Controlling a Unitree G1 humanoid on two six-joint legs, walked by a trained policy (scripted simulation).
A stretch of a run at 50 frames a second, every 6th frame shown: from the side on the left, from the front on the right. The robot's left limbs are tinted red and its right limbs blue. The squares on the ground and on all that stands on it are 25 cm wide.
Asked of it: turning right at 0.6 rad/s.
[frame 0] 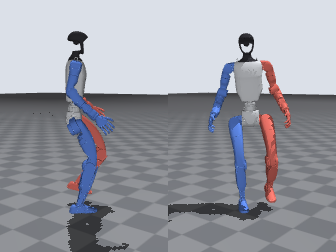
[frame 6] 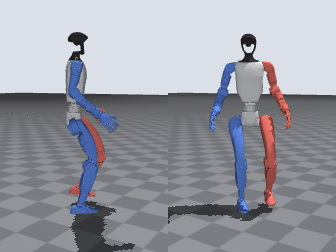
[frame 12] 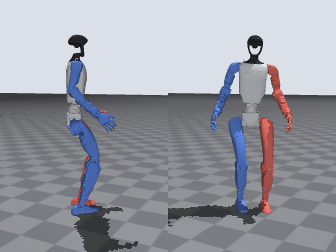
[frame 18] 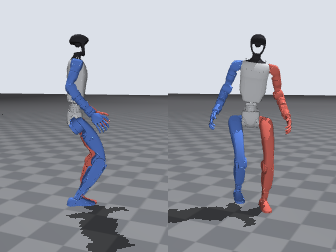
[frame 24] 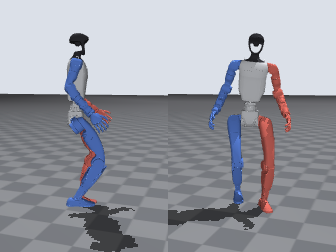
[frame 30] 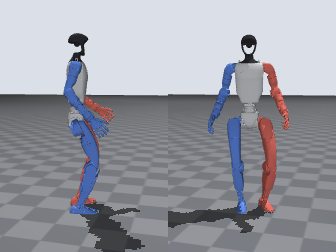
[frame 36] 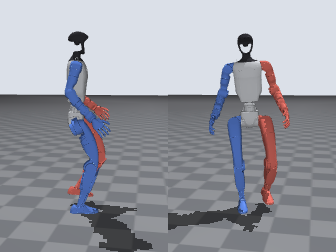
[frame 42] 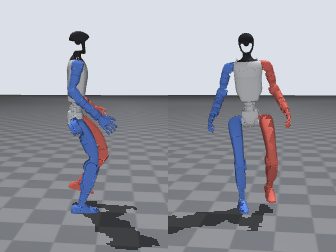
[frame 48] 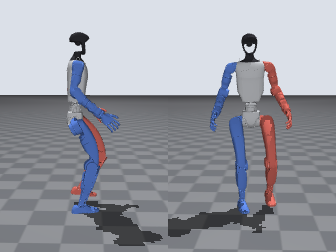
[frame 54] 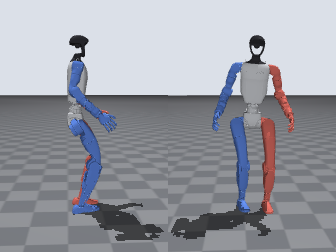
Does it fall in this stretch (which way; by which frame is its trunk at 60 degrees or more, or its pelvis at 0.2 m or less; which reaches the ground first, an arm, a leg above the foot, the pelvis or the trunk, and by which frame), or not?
no
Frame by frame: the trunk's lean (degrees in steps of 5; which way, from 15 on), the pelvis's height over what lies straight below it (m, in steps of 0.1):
0: 5, 0.8
6: 5, 0.8
12: 5, 0.7
18: 5, 0.8
24: 5, 0.8
30: 0, 0.8
36: 5, 0.8
42: 5, 0.8
48: 5, 0.8
54: 5, 0.7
